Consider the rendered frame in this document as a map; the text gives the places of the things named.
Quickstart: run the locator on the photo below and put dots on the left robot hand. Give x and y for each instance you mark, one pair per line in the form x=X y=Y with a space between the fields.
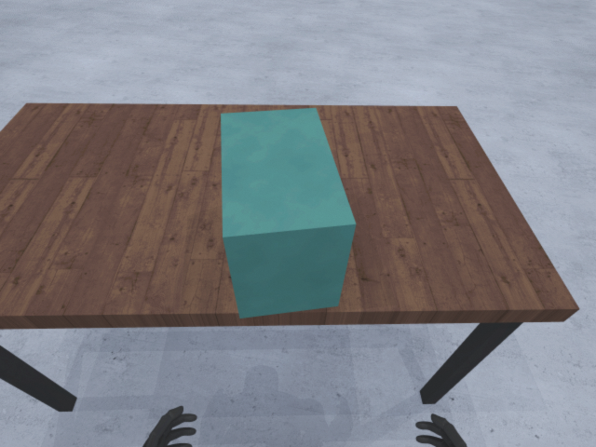
x=163 y=433

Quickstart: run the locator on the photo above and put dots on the right robot hand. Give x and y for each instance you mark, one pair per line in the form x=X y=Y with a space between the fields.
x=440 y=426

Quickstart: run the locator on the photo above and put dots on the table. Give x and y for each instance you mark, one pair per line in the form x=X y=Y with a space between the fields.
x=111 y=216

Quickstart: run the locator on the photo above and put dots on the carton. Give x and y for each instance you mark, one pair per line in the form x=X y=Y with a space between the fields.
x=287 y=224

